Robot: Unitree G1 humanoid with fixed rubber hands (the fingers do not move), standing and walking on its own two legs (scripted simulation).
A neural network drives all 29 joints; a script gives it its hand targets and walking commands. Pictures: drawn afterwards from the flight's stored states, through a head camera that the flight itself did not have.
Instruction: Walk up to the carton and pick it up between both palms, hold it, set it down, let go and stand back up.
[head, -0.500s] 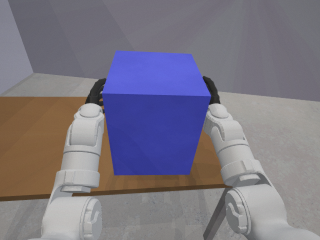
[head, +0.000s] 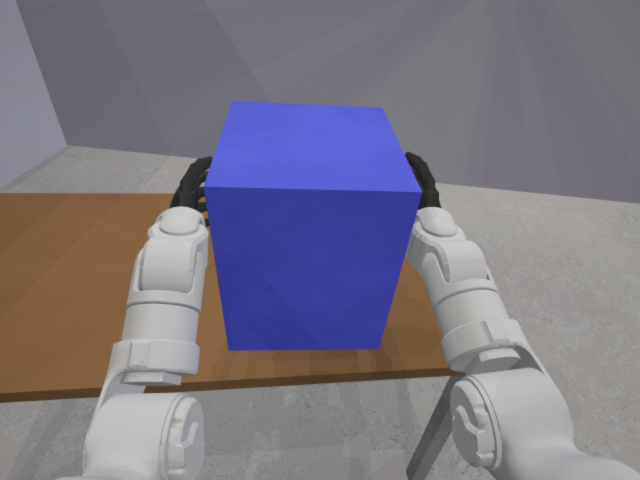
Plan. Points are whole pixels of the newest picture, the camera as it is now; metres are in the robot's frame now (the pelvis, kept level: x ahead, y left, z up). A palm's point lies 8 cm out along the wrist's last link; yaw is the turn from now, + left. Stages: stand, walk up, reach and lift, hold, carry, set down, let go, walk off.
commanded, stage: hold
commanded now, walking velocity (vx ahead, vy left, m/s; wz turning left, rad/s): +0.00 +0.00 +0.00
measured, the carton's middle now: (306, 227) +0.39 +0.01 +0.18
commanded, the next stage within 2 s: none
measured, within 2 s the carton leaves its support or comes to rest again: neither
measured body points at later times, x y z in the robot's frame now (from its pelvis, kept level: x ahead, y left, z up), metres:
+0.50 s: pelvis +0.00 +0.00 +0.00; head -0.07 +0.02 +0.44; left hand +0.38 +0.16 +0.21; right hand +0.39 -0.14 +0.22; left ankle +0.05 +0.11 -0.75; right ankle +0.03 -0.13 -0.75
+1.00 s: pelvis +0.00 +0.00 +0.00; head -0.07 +0.02 +0.44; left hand +0.38 +0.16 +0.21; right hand +0.39 -0.14 +0.22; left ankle +0.05 +0.11 -0.75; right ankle +0.03 -0.13 -0.75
